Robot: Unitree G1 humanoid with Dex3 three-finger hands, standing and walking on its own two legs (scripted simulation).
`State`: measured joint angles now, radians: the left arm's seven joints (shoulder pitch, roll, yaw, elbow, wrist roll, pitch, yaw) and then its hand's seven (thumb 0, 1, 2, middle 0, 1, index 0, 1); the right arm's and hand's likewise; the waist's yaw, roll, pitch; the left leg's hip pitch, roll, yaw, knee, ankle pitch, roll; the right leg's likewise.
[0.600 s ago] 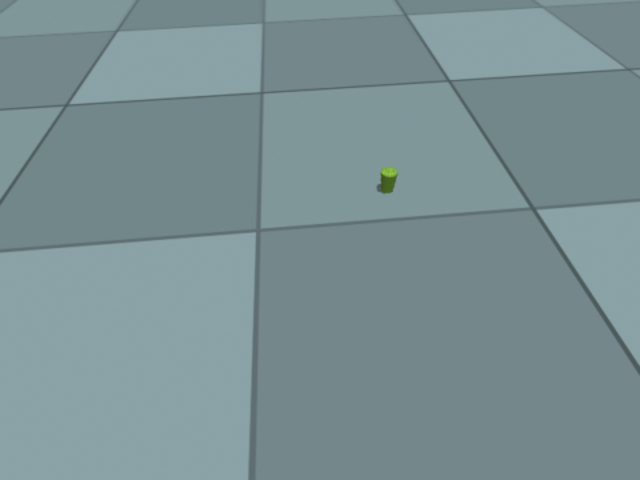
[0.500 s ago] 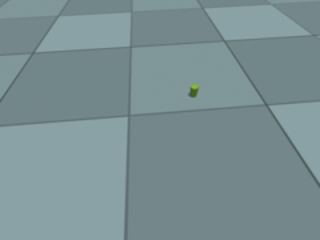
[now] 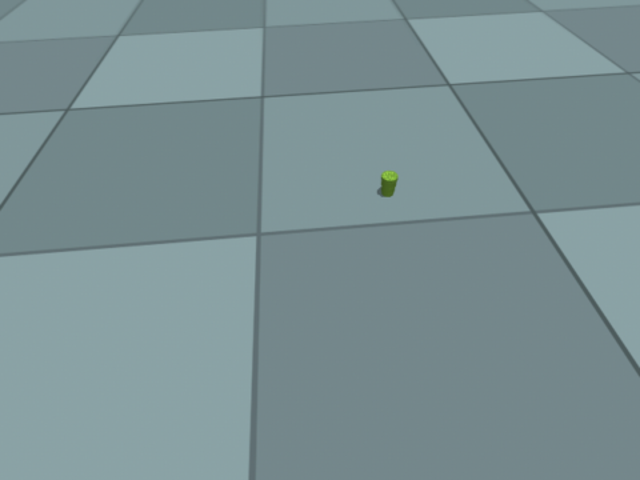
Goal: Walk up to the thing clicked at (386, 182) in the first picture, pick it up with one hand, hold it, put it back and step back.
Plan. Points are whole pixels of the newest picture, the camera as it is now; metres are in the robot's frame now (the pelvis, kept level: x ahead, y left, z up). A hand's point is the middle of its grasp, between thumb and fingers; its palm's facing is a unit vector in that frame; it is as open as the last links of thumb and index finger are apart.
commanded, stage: stand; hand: left
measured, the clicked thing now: (388, 184) +1.51 -0.31 -0.73
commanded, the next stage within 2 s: walk up in 0.52 s
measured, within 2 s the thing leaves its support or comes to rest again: neither
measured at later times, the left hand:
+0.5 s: hand out of the picture +0.07 +0.25 -0.16, palm faces -0.02 -0.94 -0.34, open 7.4 cm
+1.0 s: hand (186, 422) +0.25 +0.23 -0.13, palm faces -0.25 -0.81 -0.54, open 7.4 cm
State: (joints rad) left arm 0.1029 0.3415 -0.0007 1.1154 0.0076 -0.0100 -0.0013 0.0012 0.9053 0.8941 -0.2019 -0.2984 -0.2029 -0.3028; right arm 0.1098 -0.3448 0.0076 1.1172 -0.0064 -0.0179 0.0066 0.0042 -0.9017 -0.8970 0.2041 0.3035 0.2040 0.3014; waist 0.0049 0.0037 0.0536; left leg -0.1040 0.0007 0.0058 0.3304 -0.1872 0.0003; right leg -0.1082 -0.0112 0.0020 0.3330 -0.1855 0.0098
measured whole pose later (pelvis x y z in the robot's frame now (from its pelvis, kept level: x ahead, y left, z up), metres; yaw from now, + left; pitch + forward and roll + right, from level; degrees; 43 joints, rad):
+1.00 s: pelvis +0.12 -0.05 -0.03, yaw -22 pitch -4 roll -1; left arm 0.32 0.40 0.07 0.97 0.00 -0.05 -0.01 0.00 0.91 0.89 -0.20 -0.30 -0.20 -0.30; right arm 0.11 -0.50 -0.09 0.89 -0.04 0.01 0.15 0.01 -0.91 -0.90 0.20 0.30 0.20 0.30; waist 0.03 0.18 0.04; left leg -0.44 0.04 -0.01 1.13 -0.49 0.00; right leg -0.28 -0.03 -0.07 0.69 -0.35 -0.01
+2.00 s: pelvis +0.70 -0.05 -0.03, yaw -57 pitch -3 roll -1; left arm 0.37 0.38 0.03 0.84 0.02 -0.08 0.10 0.00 0.90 0.89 -0.21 -0.30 -0.21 -0.30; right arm 0.14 -0.49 -0.09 0.63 -0.05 0.06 0.12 0.01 -0.90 -0.90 0.21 0.30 0.21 0.30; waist -0.01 0.17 0.10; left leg -0.64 0.14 -0.18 1.12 -0.31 -0.02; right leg -0.34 -0.08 -0.01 0.69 -0.30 0.04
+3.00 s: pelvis +1.18 +0.11 -0.08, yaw -84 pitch -2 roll -1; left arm 0.29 0.51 0.11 0.82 0.04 -0.02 0.15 0.00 0.90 0.89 -0.21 -0.30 -0.21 -0.30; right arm 0.22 -0.48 -0.12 0.64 -0.07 0.08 0.08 0.00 -0.90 -0.90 0.20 0.30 0.20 0.30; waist 0.01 0.08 0.14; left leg -0.48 0.07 0.02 1.10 -0.59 -0.02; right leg -0.71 -0.05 0.23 1.16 -0.51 -0.03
